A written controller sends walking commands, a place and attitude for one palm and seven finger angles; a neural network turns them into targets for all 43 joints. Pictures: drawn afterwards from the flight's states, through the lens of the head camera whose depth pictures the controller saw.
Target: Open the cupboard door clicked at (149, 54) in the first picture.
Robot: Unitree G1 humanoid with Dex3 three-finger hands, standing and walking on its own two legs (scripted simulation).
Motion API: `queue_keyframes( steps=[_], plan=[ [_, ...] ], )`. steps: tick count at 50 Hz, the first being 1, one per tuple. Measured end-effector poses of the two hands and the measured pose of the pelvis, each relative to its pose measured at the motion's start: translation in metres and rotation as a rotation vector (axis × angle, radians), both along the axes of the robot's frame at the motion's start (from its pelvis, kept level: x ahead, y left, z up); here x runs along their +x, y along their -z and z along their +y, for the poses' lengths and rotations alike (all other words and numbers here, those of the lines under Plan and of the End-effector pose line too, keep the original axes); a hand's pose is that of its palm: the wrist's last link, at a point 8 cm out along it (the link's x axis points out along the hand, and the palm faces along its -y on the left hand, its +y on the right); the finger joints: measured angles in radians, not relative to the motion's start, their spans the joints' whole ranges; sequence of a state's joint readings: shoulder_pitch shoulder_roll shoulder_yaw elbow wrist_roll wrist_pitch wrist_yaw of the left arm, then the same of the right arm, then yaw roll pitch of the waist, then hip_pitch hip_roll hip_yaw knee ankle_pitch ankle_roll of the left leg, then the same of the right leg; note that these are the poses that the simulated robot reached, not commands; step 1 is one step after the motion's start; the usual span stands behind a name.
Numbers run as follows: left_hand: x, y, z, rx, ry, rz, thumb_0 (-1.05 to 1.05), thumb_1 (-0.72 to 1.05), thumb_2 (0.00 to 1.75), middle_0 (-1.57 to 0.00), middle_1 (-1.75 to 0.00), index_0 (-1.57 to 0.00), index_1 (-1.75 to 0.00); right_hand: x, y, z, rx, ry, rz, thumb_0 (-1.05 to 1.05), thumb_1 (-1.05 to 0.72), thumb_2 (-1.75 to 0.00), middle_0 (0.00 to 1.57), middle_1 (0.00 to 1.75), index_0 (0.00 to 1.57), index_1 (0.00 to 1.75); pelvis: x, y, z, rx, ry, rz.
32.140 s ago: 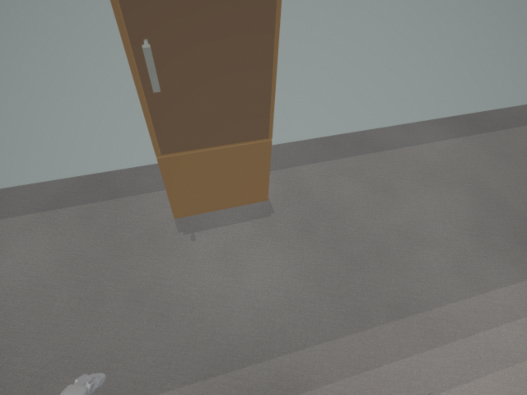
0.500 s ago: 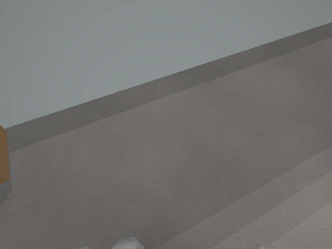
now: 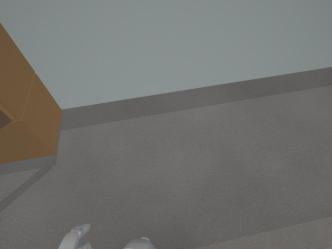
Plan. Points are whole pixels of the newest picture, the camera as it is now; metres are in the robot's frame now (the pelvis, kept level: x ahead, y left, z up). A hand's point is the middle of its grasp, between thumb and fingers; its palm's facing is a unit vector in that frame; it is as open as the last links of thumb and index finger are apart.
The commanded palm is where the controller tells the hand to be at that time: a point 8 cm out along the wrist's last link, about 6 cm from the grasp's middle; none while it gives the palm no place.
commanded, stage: turn to face it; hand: left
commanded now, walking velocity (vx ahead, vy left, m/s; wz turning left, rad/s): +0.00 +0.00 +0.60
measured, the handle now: out of the picture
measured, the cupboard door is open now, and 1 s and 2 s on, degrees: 41 41 41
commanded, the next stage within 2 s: take the last steps up to it in 1.50 s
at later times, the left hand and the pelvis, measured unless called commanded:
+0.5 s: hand out of the picture +0.02 +0.25 -0.17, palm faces +0.34 -0.91 -0.25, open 7.4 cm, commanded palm none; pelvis +0.02 +0.02 +0.01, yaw +18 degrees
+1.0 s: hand out of the picture -0.02 +0.18 -0.16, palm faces +0.59 -0.78 -0.20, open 7.4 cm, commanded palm none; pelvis +0.04 -0.01 +0.00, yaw +37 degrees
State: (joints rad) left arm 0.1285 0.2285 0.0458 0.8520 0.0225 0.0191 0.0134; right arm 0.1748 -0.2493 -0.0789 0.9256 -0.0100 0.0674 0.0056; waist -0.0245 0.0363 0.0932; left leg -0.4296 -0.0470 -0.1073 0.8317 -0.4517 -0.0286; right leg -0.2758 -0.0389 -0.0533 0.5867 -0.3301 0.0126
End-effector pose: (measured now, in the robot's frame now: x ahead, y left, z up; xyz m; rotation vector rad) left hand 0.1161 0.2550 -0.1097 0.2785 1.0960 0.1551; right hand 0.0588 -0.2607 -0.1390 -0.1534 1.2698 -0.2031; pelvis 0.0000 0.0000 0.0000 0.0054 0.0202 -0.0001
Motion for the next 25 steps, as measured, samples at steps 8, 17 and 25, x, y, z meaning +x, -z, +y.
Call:
queue_keyframes(
  steps=[8,17,25],
  plan=[
    [-0.053,0.003,-0.019,-0.058,-0.131,0.083,0.0,0.9,0.9,-0.2,-0.3,-0.21,-0.3,0.043,-0.016,-0.005,-0.006,-0.117,0.01,0.01,-0.91,-0.9,0.2,0.3,0.19,0.3,0.009,-0.012,-0.007,0.033,-0.113,-0.009],
    [-0.124,0.043,0.013,-0.108,-0.322,0.19,0.0,0.9,0.9,-0.2,-0.3,-0.21,-0.3,0.124,-0.02,0.043,-0.055,-0.324,-0.121,0.01,-0.91,-0.9,0.2,0.3,0.19,0.3,0.014,0.009,0.016,0.01,-0.234,-0.012],
    [-0.12,0.024,0.04,-0.069,-0.411,0.128,0.0,0.91,0.9,-0.2,-0.3,-0.2,-0.3,0.131,-0.032,0.066,-0.059,-0.422,-0.108,0.0,-0.91,-0.9,0.2,0.3,0.2,0.3,0.015,-0.005,0.016,-0.023,-0.321,-0.02]
  ],
)
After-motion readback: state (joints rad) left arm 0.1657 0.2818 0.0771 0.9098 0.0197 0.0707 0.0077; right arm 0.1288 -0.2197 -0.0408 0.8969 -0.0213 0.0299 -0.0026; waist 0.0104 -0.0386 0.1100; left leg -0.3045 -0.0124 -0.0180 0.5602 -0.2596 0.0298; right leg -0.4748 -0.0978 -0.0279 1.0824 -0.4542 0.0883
